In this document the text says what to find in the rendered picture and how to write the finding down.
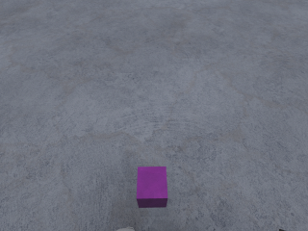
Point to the carton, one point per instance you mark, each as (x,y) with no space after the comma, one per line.
(152,187)

